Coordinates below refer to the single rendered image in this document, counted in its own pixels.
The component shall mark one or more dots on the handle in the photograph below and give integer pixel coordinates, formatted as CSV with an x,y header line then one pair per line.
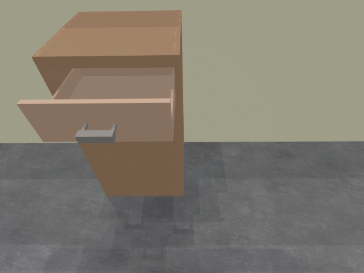
x,y
96,136

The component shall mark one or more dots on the cabinet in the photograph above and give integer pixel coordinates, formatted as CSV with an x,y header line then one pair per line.
x,y
124,39

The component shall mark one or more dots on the drawer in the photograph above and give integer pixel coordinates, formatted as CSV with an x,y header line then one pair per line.
x,y
140,100

